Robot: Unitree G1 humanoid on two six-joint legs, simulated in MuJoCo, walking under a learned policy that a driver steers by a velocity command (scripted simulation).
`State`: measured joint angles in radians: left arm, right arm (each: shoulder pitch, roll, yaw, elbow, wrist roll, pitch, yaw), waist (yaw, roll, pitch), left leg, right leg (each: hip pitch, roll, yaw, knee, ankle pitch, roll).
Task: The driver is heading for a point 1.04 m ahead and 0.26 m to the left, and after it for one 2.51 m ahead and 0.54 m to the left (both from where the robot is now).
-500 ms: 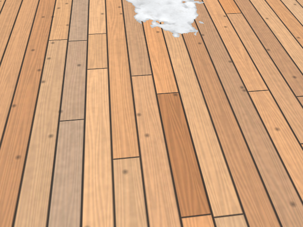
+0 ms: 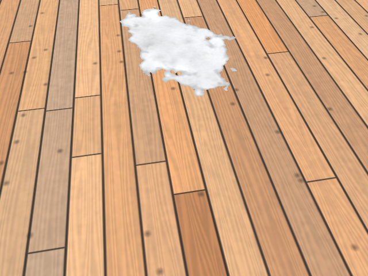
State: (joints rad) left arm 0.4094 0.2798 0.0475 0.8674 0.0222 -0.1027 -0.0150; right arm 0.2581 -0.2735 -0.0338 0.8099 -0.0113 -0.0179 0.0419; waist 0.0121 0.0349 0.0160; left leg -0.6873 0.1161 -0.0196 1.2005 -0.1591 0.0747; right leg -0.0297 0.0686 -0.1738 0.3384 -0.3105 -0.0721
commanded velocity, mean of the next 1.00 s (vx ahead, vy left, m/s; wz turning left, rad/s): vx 0.96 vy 0.00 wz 0.39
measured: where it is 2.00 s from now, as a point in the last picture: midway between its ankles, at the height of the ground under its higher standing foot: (127, 138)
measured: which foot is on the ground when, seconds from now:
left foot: up 0.00-0.20, down 0.22-0.64, up 0.66-1.00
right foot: down 0.00-0.22, up 0.24-0.64, down 0.66-1.00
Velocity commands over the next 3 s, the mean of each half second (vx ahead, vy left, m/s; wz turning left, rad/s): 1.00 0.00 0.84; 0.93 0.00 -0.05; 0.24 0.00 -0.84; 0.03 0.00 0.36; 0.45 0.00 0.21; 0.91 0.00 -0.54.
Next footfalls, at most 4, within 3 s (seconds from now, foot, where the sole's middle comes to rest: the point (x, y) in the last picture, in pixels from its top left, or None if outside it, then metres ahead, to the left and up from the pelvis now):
0.22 left None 0.40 0.08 -0.77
0.66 right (168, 191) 0.87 0.11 -0.77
1.04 left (95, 151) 1.08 0.46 -0.77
1.44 right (152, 126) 1.24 0.21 -0.77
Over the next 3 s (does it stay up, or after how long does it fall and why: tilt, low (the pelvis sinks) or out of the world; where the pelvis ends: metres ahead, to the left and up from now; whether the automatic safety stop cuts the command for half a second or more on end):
stays up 1.72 0.38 -0.02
